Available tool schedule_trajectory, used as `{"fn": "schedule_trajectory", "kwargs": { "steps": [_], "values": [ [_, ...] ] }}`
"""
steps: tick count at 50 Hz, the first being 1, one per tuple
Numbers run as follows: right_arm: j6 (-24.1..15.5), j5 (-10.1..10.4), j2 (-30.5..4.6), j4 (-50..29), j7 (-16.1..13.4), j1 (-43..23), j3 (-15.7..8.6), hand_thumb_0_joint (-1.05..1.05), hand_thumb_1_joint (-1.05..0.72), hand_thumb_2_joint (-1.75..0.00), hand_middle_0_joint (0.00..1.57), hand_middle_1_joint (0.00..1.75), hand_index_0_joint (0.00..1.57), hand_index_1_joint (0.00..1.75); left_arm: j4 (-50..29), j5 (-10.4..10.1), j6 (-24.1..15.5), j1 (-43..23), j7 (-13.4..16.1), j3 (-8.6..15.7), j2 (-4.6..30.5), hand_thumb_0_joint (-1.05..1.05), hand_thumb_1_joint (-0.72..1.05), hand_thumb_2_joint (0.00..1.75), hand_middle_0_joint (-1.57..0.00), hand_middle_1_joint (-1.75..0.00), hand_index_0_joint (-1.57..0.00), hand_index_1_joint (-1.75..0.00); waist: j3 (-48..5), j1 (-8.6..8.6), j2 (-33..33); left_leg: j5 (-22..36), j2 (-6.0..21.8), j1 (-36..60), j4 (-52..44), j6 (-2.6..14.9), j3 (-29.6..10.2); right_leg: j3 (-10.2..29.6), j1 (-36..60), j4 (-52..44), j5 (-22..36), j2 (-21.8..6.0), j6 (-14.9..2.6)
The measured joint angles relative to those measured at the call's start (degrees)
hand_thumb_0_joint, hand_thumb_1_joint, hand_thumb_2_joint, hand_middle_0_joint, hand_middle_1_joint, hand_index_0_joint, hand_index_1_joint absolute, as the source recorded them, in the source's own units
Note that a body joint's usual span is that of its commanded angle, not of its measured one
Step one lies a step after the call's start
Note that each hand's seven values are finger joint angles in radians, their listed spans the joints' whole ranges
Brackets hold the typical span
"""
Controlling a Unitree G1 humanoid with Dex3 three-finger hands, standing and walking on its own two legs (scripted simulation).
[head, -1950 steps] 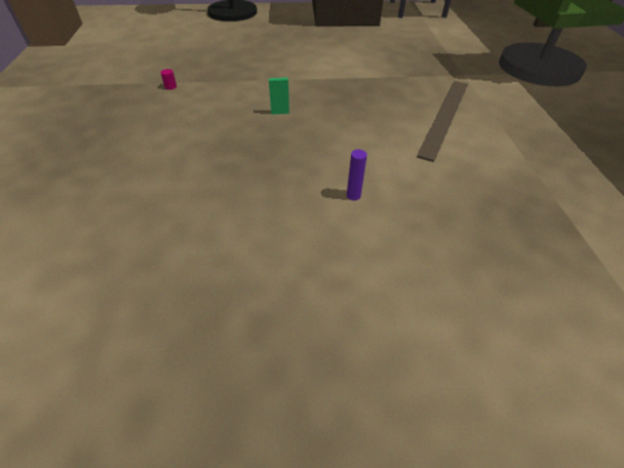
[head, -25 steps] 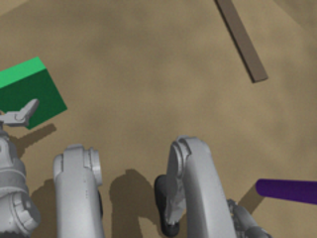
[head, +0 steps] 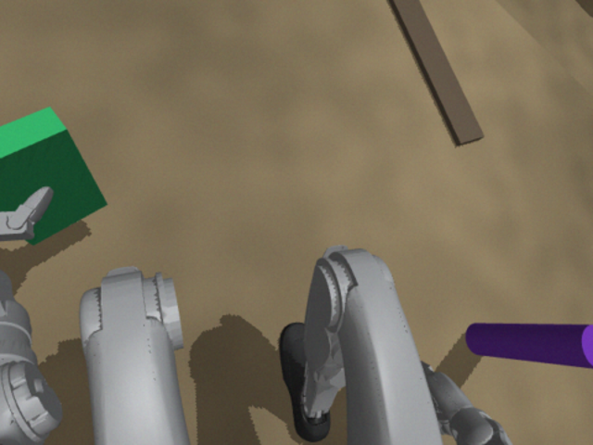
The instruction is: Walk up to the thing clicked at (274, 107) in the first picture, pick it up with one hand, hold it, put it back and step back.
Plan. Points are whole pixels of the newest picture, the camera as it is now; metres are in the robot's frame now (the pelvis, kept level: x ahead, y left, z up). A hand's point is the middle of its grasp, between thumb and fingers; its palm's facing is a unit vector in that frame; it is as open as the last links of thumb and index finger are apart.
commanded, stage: lower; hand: left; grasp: from the side
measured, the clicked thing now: (40, 188) +0.43 +0.28 -0.11
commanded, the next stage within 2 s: loosen in 1.26 s
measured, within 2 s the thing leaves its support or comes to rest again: rests again in 1.02 s
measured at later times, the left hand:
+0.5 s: hand (20, 196) +0.43 +0.31 -0.14, palm faces +0.41 -0.91 +0.00, open 8.0 cm
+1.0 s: hand (29, 200) +0.43 +0.31 -0.17, palm faces +0.41 -0.91 +0.00, open 8.0 cm
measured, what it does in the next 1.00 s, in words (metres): stands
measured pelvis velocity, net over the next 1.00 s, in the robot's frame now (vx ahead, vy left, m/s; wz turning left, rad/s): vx -0.01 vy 0.01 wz -0.08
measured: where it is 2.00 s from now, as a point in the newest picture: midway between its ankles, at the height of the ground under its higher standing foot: (238, 418)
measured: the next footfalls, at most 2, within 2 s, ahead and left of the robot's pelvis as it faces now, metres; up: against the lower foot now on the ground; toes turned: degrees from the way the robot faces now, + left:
none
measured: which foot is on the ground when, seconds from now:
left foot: down 0.00-1.00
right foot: down 0.00-1.00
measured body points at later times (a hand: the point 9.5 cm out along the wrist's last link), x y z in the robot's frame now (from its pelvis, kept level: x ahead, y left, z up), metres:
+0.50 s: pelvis -0.01 +0.01 -0.01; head +0.22 +0.14 +0.35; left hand +0.40 +0.36 -0.14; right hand +0.13 -0.27 -0.08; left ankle +0.08 +0.13 -0.27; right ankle +0.11 -0.12 -0.27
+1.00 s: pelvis -0.01 +0.01 -0.02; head +0.23 +0.16 +0.33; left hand +0.40 +0.36 -0.17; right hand +0.13 -0.26 -0.07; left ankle +0.08 +0.13 -0.27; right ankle +0.11 -0.12 -0.27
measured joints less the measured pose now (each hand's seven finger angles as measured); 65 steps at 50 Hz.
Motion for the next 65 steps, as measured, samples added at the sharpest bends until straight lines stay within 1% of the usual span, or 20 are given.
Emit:
{"fn": "schedule_trajectory", "kwargs": {
  "steps": [3,8,10,15,20,27,34,41,48,52,60,65],
  "values": [
    [-0.04,-0.32,-0.18,-0.42,0.21,-0.52,1.17,0.0,-0.93,-0.9,0.21,0.3,0.2,0.3,2.23,-0.17,-0.86,-0.34,0.53,0.51,0.98,0.02,-0.33,1.06,-0.99,-1.26,-0.99,-1.24,0.9,-0.61,-0.52,-0.06,0.02,-0.06,0.71,0.06,-0.47,-0.32,0.11,0.33,0.15,0.19,0.16],
    [0.04,-1.38,-0.32,-1.48,0.51,-1.41,2.8,0.0,-0.93,-0.9,0.21,0.3,0.2,0.3,3.61,1.2,-2.09,-0.43,1.05,1.04,3.11,0.02,-0.33,1.06,-0.99,-1.26,-0.99,-1.24,3.01,-1.53,-2.19,-0.11,0.06,-0.12,1.94,0.03,-1.4,-0.98,0.3,0.87,0.53,0.55,0.37],
    [0.05,-1.82,-0.51,-1.8,0.62,-1.71,3.45,0.0,-0.93,-0.9,0.21,0.3,0.2,0.3,3.49,1.44,-2.7,-0.39,1.12,1.44,3.72,0.02,-0.33,1.06,-0.99,-1.26,-0.99,-1.24,3.78,-1.79,-2.84,-0.17,0.0,-0.1,2.43,-0.02,-1.8,-1.26,0.48,1.08,0.57,0.63,0.44],
    [0.13,-2.8,-1.07,-2.37,0.71,-2.5,5.13,0.0,-0.93,-0.9,0.21,0.3,0.2,0.3,4.06,1.36,-4.08,-0.28,1.06,2.31,5.6,0.02,-0.33,1.06,-0.99,-1.26,-0.99,-1.24,5.25,-2.48,-3.99,-0.4,-0.25,0.23,3.4,-0.12,-2.72,-1.94,1.28,1.44,0.45,0.73,0.58],
    [0.22,-3.58,-1.88,-3.38,0.87,-3.23,6.49,0.0,-0.93,-0.9,0.21,0.3,0.2,0.3,5.53,1.06,-4.76,-0.48,1.39,2.19,7.32,0.02,-0.33,1.06,-0.99,-1.26,-0.99,-1.24,6.34,-2.82,-4.42,-0.35,-0.4,0.63,3.92,-0.18,-3.4,-2.45,1.99,1.5,0.64,0.84,0.66],
    [-0.02,-4.39,-2.77,-4.65,1.2,-4.6,8.28,0.0,-0.92,-0.9,0.21,0.3,0.2,0.3,8.08,0.6,-5.74,-0.5,2.08,1.86,8.55,0.02,-0.32,1.06,-0.99,-1.27,-0.98,-1.25,7.67,-3.2,-4.74,-0.17,-0.3,1.01,4.64,-0.02,-4.27,-3.06,2.55,1.52,1.29,1.25,1.02],
    [-0.15,-5.29,-2.79,-5.64,1.32,-5.77,10.22,0.0,-0.92,-0.9,0.21,0.3,0.2,0.3,9.73,1.05,-7.18,-0.65,3.01,2.85,9.86,0.02,-0.32,1.06,-0.98,-1.27,-0.98,-1.25,8.98,-3.73,-6.25,-0.18,-0.16,1.47,5.61,-0.03,-5.3,-3.75,3.11,1.72,1.9,1.76,1.26],
    [-0.19,-6.04,-3.04,-6.0,1.37,-5.98,11.31,0.0,-0.91,-0.9,0.21,0.3,0.2,0.3,9.73,1.62,-8.15,-0.23,3.83,2.99,11.54,0.02,-0.32,1.06,-0.98,-1.27,-0.98,-1.25,9.81,-3.84,-7.06,-0.5,-0.15,1.63,6.16,0.14,-5.96,-4.23,3.64,1.61,1.84,2.04,1.46],
    [-0.3,-6.38,-3.3,-5.98,1.58,-6.16,11.83,0.0,-0.91,-0.9,0.21,0.3,0.2,0.3,9.41,1.07,-8.25,-0.08,4.23,1.65,12.11,0.02,-0.32,1.05,-0.99,-1.27,-0.98,-1.25,10.47,-3.63,-7.33,-0.73,-0.13,1.83,6.28,0.42,-6.13,-4.37,4.21,1.36,1.64,2.15,1.75],
    [-0.14,-6.4,-3.32,-6.42,1.69,-6.43,12.32,0.0,-0.91,-0.89,0.21,0.3,0.2,0.3,9.95,1.13,-8.26,-0.06,4.74,1.24,11.99,0.02,-0.32,1.05,-0.99,-1.27,-0.98,-1.25,10.56,-3.63,-7.55,-0.74,-0.2,2.03,6.36,0.29,-6.54,-4.69,4.46,1.23,1.74,2.21,1.7],
    [-0.02,-6.93,-3.37,-7.1,1.72,-7.74,13.47,0.0,-0.91,-0.89,0.21,0.3,0.2,0.3,11.32,1.23,-9.85,-0.08,5.79,2.01,12.44,0.02,-0.32,1.05,-0.98,-1.27,-0.98,-1.25,11.11,-3.91,-8.07,-0.72,-0.16,2.45,6.74,0.12,-7.28,-5.19,4.8,1.22,2.17,2.47,1.83],
    [-0.01,-7.23,-3.33,-7.41,1.66,-8.29,13.97,0.0,-0.9,-0.89,0.21,0.3,0.2,0.3,12.18,1.12,-10.8,-0.27,5.75,1.79,13.36,0.01,-0.32,1.05,-0.99,-1.26,-0.98,-1.24,11.36,-4.02,-8.38,-0.7,0.01,2.46,7.03,0.27,-7.49,-5.31,4.8,1.23,2.46,2.73,1.94]
  ]
}}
